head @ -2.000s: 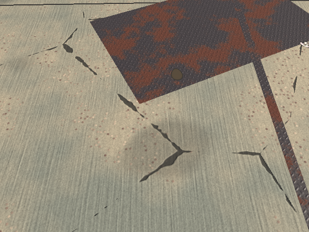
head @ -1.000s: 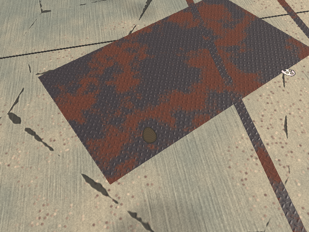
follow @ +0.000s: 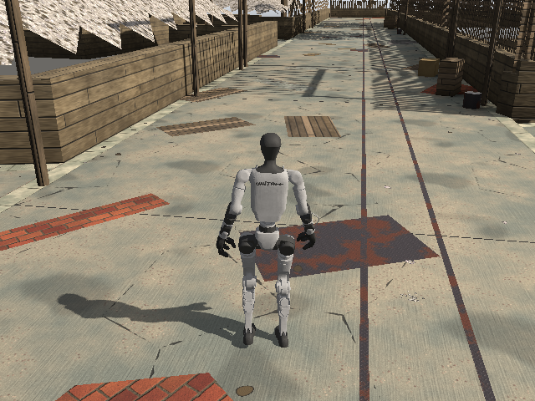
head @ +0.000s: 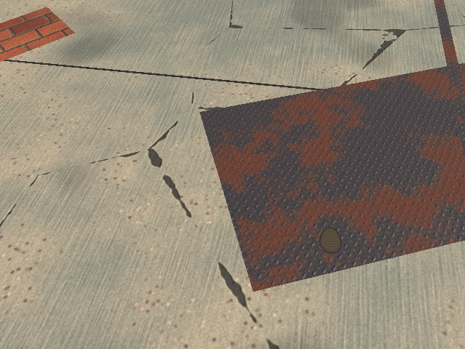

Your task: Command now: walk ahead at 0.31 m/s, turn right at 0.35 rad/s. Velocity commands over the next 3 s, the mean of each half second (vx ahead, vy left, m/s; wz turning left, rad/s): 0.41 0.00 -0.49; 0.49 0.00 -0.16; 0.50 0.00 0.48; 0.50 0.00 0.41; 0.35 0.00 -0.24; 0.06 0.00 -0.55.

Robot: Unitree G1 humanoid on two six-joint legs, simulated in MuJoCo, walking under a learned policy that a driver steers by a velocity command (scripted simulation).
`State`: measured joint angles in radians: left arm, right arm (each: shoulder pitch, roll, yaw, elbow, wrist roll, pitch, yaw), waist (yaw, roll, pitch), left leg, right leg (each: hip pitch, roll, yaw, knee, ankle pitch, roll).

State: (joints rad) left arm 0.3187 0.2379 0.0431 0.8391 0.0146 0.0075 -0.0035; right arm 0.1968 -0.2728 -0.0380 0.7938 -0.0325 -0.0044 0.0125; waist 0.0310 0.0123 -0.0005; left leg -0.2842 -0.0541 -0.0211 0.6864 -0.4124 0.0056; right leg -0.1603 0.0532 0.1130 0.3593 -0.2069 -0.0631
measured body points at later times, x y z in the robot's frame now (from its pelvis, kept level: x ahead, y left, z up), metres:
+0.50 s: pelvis +0.17 -0.01 -0.02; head +0.21 -0.02 +0.43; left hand +0.44 +0.15 -0.12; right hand +0.07 -0.26 -0.15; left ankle +0.03 +0.12 -0.75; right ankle +0.29 -0.15 -0.72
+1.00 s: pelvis +0.43 -0.13 -0.01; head +0.46 -0.15 +0.44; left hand +0.52 +0.12 -0.14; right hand +0.48 -0.41 -0.14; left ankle +0.65 -0.06 -0.70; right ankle +0.31 -0.14 -0.75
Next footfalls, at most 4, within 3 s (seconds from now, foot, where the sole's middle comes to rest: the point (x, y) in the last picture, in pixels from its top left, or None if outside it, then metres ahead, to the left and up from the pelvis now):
0.12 left None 0.07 0.12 -0.79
0.58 right None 0.35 -0.15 -0.79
1.14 left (300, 295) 0.69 -0.12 -0.79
1.62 right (354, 221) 0.97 -0.33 -0.79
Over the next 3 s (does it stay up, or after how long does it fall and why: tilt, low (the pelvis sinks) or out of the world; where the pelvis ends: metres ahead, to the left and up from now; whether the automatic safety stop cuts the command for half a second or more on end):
stays up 1.25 -0.16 -0.01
